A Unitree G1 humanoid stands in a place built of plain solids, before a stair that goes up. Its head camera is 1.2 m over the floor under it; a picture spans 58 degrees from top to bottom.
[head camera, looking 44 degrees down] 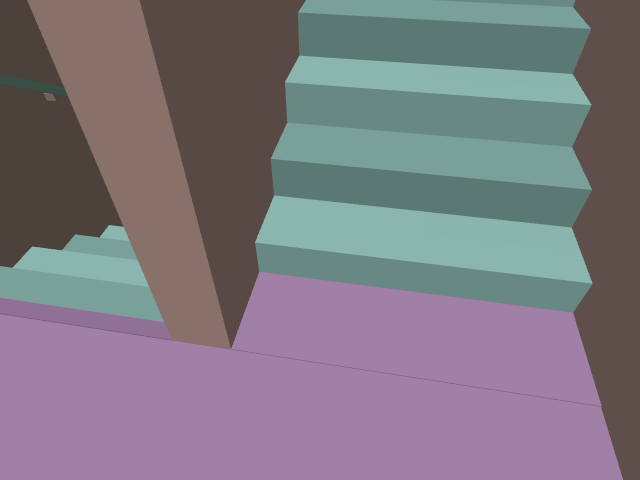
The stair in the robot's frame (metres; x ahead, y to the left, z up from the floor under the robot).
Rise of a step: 0.17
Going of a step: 0.27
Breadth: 1.10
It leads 10 degrees to the right of straight ahead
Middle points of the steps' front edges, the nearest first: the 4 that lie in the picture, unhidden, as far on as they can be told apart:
0.98 -0.32 0.15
1.24 -0.36 0.32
1.51 -0.41 0.49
1.78 -0.45 0.65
